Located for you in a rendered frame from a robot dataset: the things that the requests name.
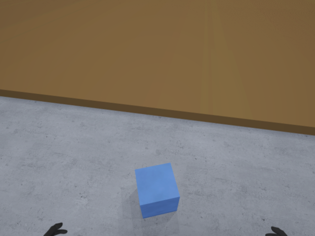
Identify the carton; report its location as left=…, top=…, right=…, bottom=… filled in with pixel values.
left=135, top=163, right=180, bottom=219

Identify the robot right hand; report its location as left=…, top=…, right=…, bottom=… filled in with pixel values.
left=265, top=226, right=287, bottom=236

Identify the robot left hand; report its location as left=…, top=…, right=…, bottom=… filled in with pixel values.
left=44, top=223, right=67, bottom=236

